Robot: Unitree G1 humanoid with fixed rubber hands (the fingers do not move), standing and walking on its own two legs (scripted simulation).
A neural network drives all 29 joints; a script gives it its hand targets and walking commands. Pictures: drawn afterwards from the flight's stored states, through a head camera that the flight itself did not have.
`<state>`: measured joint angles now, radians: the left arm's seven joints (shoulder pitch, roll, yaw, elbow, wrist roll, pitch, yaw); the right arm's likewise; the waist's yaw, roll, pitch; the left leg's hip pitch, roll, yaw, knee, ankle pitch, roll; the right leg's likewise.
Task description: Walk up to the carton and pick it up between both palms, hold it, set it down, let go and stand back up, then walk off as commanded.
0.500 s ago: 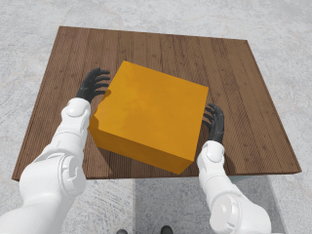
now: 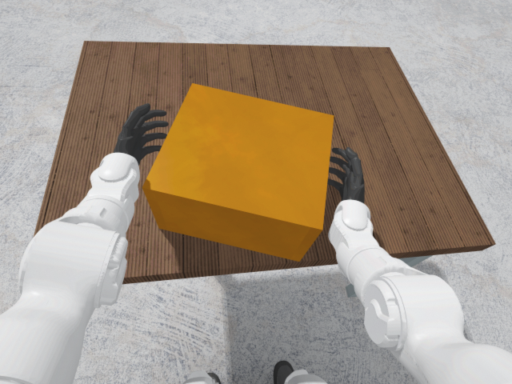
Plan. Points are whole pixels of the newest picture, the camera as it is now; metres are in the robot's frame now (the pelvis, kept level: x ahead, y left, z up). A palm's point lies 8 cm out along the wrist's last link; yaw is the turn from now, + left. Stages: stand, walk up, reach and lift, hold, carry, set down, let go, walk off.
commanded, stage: set down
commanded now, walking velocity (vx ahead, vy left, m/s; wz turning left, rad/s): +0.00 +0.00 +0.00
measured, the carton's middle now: (245, 172) +0.47 -0.01 -0.03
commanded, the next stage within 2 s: none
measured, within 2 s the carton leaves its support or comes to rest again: neither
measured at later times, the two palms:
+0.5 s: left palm (117, 187) +0.42 +0.20 +0.01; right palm (363, 221) +0.35 -0.20 +0.00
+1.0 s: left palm (90, 219) +0.37 +0.23 +0.01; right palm (370, 246) +0.31 -0.20 +0.00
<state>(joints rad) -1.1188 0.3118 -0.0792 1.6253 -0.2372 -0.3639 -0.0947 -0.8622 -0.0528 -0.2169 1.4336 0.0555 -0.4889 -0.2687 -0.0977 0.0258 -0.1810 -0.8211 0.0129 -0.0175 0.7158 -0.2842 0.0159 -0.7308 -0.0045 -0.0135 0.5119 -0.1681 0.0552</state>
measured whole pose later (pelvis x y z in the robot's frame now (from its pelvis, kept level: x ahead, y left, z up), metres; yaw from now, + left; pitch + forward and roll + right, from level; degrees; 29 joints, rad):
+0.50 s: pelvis -0.01 -0.01 +0.00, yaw +0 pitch +23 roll -4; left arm -0.96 0.35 -0.11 1.62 -0.27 -0.41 -0.09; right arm -0.75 -0.05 -0.15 1.43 0.14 -0.46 -0.25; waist -0.11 0.00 -0.26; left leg -0.86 0.01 -0.02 0.73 -0.27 0.02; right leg -0.79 -0.01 -0.01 0.57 -0.18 0.06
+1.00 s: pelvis -0.03 -0.01 -0.01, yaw +0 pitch +19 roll -4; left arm -0.70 0.44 -0.11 1.30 -0.33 -0.29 -0.16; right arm -0.50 -0.04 0.01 1.04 0.24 -0.34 -0.31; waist -0.11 0.01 -0.25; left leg -0.83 0.01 -0.02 0.75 -0.27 0.03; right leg -0.76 0.00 -0.01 0.60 -0.18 0.05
